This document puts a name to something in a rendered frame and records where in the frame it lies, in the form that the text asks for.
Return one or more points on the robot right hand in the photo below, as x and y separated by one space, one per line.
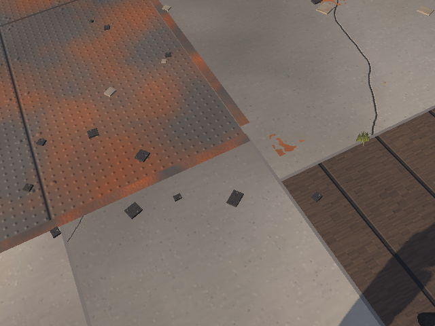
426 318

